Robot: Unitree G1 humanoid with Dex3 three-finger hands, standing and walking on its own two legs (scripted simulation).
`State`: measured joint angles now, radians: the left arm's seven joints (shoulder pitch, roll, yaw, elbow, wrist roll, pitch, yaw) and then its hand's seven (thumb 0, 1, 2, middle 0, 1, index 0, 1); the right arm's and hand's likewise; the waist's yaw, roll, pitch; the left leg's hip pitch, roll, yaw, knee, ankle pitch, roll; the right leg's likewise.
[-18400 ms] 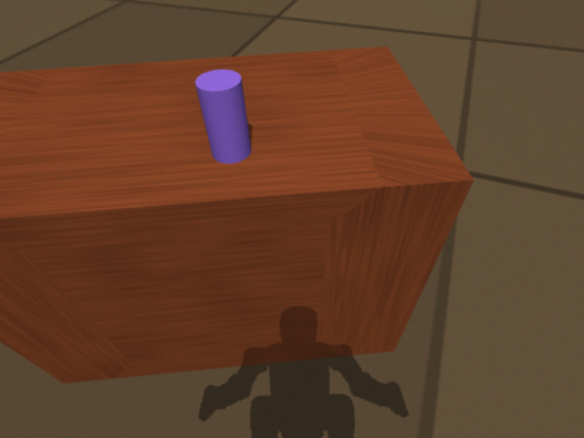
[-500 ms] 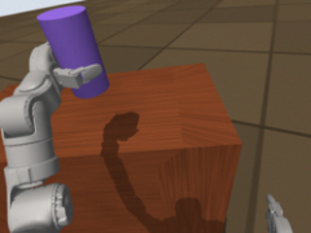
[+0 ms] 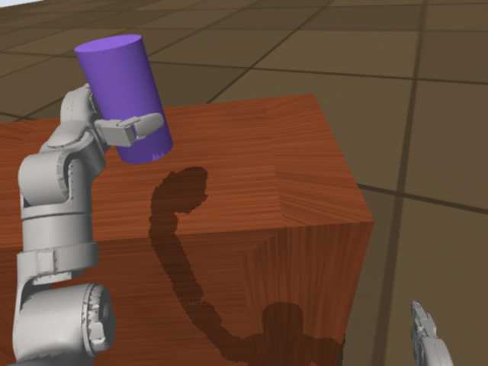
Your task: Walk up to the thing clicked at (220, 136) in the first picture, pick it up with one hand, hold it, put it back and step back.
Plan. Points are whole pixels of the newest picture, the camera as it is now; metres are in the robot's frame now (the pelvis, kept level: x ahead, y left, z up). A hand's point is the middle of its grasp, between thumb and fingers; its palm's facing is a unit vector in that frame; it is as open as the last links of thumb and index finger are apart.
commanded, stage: crouch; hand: left
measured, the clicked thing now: (129, 102) +0.39 +0.16 +0.31
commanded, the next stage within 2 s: lower in 1.06 s
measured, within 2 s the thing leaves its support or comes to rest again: neither
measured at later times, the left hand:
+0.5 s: hand (133, 131) +0.46 +0.20 +0.23, palm faces +0.23 -0.97 +0.00, open 11.2 cm
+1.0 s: hand (136, 139) +0.49 +0.22 +0.20, palm faces +0.25 -0.97 +0.00, open 11.2 cm
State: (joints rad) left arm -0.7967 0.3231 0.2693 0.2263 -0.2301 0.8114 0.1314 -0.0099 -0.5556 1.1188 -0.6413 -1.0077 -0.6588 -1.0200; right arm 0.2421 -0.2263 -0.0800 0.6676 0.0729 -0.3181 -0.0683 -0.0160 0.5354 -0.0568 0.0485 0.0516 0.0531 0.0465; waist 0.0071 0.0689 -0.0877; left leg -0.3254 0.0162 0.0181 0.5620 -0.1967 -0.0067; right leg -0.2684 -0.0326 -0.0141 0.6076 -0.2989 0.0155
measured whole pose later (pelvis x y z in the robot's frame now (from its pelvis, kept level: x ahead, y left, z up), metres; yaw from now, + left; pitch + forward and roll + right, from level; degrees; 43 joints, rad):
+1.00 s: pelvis +0.04 +0.01 +0.00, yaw -1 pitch +4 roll -1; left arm -0.79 0.42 0.35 0.76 -0.13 0.20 0.01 -0.01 -0.55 1.12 -0.64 -1.01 -0.65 -1.02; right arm 0.25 -0.23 -0.04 0.60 0.02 -0.32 -0.06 -0.02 0.54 -0.05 0.05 0.05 0.06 0.05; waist -0.06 0.04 -0.07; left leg -0.39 0.04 0.03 0.57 -0.25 0.00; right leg -0.30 -0.01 -0.01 0.53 -0.30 0.02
